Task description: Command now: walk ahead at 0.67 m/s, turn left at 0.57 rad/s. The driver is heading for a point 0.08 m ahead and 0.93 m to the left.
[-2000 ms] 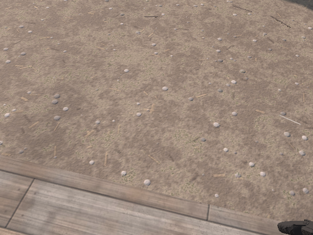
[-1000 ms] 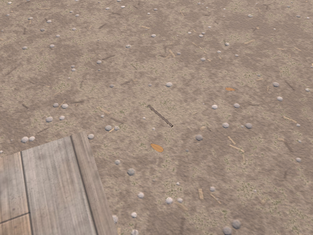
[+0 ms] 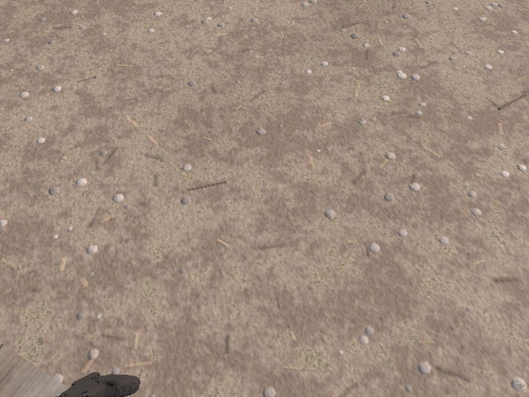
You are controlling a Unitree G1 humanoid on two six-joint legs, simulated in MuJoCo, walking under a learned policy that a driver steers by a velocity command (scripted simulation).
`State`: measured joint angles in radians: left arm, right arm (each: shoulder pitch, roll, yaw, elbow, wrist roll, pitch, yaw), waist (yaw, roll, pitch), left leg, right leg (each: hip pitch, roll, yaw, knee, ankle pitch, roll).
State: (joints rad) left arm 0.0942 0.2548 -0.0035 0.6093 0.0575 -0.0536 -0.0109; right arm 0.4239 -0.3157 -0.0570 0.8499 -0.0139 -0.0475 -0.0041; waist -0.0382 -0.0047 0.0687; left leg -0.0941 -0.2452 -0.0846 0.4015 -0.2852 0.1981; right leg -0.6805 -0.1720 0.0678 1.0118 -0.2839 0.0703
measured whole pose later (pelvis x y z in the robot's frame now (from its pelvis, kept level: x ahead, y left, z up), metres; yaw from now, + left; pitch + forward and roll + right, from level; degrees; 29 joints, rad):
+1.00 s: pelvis +0.45 +0.04 +0.01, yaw +33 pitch +4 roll -2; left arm 0.00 0.31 0.05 0.68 0.03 0.00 -0.05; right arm 0.56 -0.26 -0.08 0.86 -0.02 -0.05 0.00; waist -0.15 -0.05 -0.02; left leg 0.05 -0.06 -0.28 0.26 -0.36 0.09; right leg -0.60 -0.03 0.03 0.65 -0.14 0.08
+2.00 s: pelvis +0.85 +0.42 +0.00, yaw +88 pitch +2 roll +0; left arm 0.23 0.32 0.05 0.71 0.04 -0.03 0.01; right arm 0.23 -0.36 -0.07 0.63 -0.03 0.00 0.04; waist 0.00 0.03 -0.01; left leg -0.48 -0.11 -0.14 1.11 -0.35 0.07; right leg -0.28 0.00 -0.02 0.53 -0.29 0.01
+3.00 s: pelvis +0.58 +1.19 +0.00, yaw +147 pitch +1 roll -3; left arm 0.48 0.32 0.06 0.86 0.03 -0.08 0.00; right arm 0.02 -0.36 -0.04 0.62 -0.03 0.00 0.08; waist 0.06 0.05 0.02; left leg -0.77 0.04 0.01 1.19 -0.16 0.11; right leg 0.01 -0.04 -0.23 0.35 -0.33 0.06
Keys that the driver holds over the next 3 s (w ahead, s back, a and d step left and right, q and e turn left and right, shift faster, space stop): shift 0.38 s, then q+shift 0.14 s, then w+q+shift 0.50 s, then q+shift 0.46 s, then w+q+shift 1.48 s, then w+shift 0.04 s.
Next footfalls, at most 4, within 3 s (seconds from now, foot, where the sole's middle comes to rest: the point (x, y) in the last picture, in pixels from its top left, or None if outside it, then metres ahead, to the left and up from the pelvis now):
0.16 right None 0.39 -0.14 -0.77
0.66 left None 0.29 0.07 -0.77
1.06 right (258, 303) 0.70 0.03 -0.77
1.44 left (132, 303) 0.72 0.38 -0.77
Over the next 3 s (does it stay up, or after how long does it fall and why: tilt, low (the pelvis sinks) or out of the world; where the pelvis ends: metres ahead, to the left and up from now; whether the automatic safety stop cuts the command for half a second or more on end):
stays up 0.58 1.19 0.00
